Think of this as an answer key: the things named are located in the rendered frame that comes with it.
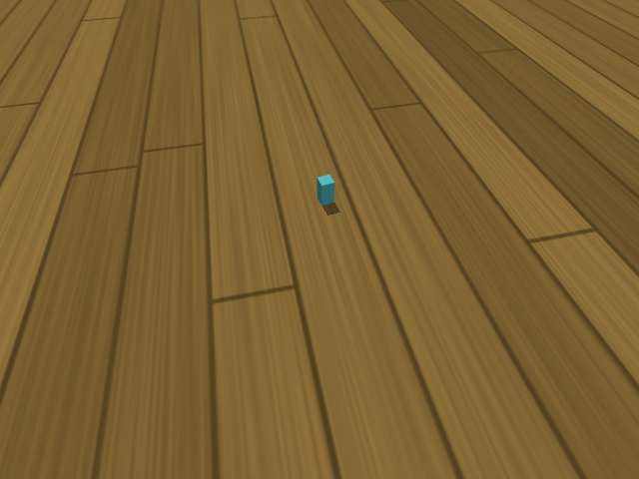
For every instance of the carton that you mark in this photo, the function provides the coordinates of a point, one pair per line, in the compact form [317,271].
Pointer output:
[325,190]

